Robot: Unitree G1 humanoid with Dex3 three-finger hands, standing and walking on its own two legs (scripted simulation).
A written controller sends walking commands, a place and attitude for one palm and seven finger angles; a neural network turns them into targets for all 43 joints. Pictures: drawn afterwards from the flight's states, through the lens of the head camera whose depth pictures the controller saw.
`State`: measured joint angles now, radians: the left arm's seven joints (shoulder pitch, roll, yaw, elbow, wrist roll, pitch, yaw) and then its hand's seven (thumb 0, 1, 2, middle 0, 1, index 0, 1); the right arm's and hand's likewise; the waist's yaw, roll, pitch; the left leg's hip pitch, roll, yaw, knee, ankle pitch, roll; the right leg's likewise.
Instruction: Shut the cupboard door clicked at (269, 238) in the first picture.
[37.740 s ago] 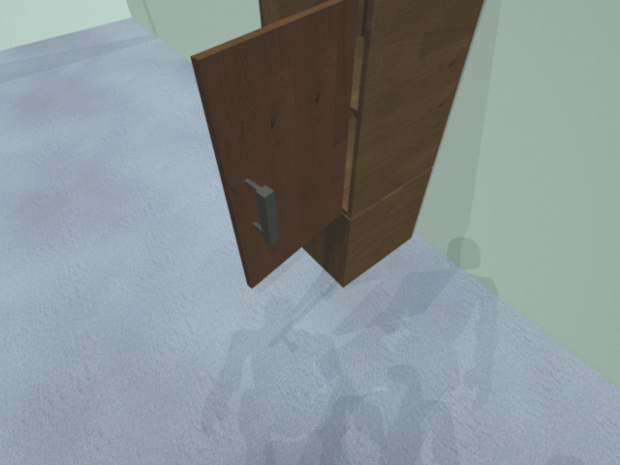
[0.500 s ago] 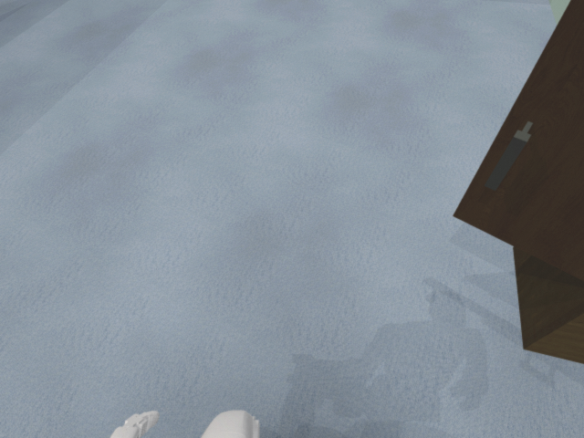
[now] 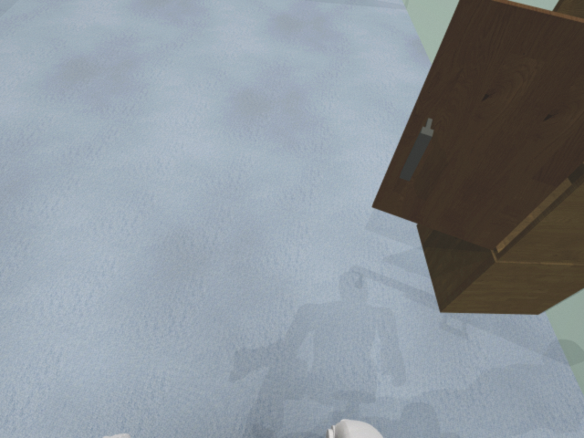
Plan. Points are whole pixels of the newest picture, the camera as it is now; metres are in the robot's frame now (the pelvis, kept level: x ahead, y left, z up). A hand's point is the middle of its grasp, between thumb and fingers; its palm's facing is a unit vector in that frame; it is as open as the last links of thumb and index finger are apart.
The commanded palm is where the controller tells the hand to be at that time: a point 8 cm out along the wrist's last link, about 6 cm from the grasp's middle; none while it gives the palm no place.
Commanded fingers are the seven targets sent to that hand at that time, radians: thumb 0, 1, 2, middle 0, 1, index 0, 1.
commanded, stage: turn to face it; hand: left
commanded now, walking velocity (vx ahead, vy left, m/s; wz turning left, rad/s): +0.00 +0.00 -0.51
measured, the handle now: (417, 149) +0.74 -0.24 -0.08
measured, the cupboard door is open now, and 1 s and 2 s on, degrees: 67 67 67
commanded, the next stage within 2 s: take the last steps up to it in 0.48 s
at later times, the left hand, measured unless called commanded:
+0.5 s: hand out of the picture +0.13 +0.11 -0.16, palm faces -0.19 -0.96 -0.23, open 7.4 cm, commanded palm none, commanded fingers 0.00 0.90 0.90 -0.20 -0.30 -0.20 -0.30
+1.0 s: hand (232, 397) +0.20 +0.10 -0.17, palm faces -0.36 -0.91 -0.19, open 7.4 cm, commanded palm none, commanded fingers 0.00 0.90 0.90 -0.20 -0.30 -0.20 -0.30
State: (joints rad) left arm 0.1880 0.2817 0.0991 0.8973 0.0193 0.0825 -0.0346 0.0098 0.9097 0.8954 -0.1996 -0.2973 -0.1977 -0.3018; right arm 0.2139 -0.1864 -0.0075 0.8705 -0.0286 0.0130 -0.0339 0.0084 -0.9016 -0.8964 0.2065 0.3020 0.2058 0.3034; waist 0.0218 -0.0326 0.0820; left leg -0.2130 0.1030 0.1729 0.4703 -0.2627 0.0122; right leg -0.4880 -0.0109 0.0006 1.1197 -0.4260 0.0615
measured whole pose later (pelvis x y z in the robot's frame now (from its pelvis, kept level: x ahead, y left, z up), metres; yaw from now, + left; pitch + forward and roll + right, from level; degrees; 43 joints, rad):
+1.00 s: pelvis +0.07 -0.07 +0.00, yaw -22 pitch +1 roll -1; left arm 0.22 0.26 0.09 1.00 0.04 0.06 -0.05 0.01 0.91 0.90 -0.20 -0.30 -0.19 -0.30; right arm 0.40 -0.16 -0.02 1.02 -0.04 -0.03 -0.04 0.01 -0.90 -0.90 0.21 0.30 0.21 0.30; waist -0.02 -0.03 0.04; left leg -0.06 0.10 0.15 0.34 -0.28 -0.04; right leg -0.56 -0.06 -0.01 0.98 -0.22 0.03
